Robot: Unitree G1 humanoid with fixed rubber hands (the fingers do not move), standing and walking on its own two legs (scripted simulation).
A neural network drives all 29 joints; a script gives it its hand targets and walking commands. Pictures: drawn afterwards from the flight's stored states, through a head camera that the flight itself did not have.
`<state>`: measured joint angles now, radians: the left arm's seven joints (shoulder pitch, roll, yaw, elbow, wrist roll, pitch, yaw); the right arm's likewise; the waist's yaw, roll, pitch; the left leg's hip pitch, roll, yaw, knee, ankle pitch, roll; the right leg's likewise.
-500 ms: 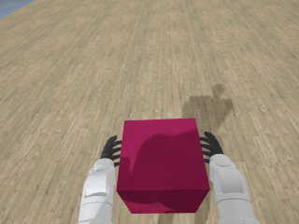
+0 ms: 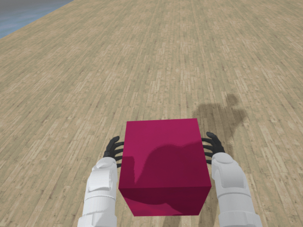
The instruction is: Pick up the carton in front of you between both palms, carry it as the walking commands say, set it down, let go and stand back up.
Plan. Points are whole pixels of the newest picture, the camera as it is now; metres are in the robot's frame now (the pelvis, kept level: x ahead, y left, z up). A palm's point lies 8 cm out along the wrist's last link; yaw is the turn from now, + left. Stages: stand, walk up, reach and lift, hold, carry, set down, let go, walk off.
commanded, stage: hold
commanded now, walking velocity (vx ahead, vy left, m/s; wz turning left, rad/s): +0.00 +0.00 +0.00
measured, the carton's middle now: (163, 169) +0.30 +0.00 -0.04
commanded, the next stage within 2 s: set down in 0.06 s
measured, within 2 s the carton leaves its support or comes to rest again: neither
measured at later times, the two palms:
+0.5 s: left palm (119, 157) +0.35 +0.15 -0.03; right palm (211, 158) +0.34 -0.15 -0.04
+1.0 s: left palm (127, 170) +0.41 +0.16 -0.21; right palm (199, 170) +0.39 -0.14 -0.21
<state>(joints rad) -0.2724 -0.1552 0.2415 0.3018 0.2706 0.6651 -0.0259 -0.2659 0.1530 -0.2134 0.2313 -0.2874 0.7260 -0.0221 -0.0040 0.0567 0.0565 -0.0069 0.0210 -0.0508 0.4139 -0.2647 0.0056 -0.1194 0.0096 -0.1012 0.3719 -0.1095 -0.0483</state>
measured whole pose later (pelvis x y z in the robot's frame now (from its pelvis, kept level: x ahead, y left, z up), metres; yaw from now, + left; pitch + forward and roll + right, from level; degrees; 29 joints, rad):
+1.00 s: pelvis -0.03 +0.03 -0.14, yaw +2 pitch +37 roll +1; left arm -0.79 -0.11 0.45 0.57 0.23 0.25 0.02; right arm -0.80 0.12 -0.53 0.52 -0.31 0.27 0.02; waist -0.05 0.05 -0.10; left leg -1.42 -0.07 -0.03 1.26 -0.49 0.00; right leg -1.52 -0.02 0.04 1.17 -0.31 0.03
